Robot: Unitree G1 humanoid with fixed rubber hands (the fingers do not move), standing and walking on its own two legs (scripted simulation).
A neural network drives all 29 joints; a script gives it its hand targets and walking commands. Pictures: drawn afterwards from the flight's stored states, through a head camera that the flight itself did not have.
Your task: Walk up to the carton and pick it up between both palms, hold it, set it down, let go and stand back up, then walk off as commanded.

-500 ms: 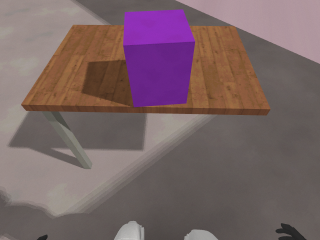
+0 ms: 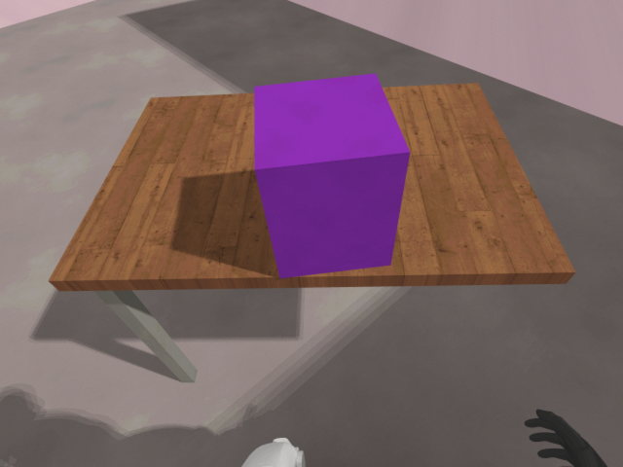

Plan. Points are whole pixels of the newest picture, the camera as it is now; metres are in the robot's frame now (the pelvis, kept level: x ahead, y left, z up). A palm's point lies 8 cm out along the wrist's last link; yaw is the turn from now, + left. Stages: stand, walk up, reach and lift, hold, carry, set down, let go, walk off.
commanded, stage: walk up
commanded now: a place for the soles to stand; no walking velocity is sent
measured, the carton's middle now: (325, 180) +0.55 -0.01 +0.04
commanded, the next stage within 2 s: none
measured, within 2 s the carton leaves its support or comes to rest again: neither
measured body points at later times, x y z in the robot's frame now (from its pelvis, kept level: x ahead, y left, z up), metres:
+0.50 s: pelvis +0.08 +0.02 +0.00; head +0.11 +0.00 +0.45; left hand +0.18 +0.34 -0.09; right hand +0.16 -0.31 -0.11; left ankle +0.10 +0.12 -0.70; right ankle +0.14 -0.13 -0.70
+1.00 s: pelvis +0.09 +0.02 +0.00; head +0.12 +0.02 +0.45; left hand +0.22 +0.34 -0.10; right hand +0.17 -0.31 -0.09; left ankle +0.10 +0.12 -0.70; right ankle +0.13 -0.12 -0.70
